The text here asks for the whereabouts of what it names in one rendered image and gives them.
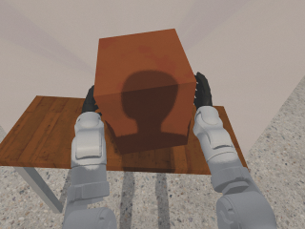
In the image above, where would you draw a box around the robot right hand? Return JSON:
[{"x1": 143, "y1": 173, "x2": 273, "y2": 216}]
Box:
[{"x1": 193, "y1": 72, "x2": 213, "y2": 110}]

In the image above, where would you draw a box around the left robot forearm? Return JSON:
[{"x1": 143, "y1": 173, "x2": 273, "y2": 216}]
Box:
[{"x1": 62, "y1": 112, "x2": 110, "y2": 229}]

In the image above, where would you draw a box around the robot left upper arm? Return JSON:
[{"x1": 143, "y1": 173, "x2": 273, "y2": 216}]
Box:
[{"x1": 63, "y1": 207, "x2": 117, "y2": 229}]

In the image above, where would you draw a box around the robot right upper arm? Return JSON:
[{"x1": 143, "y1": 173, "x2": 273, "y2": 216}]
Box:
[{"x1": 215, "y1": 191, "x2": 277, "y2": 229}]

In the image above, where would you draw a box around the right robot forearm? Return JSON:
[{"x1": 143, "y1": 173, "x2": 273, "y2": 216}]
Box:
[{"x1": 193, "y1": 106, "x2": 277, "y2": 227}]

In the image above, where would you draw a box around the carton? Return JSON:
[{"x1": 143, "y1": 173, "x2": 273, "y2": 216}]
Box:
[{"x1": 93, "y1": 29, "x2": 197, "y2": 155}]

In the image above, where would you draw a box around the table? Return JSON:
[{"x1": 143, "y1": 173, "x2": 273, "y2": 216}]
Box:
[{"x1": 0, "y1": 95, "x2": 250, "y2": 214}]

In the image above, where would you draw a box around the robot left hand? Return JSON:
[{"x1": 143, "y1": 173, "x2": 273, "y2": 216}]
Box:
[{"x1": 81, "y1": 85, "x2": 102, "y2": 116}]

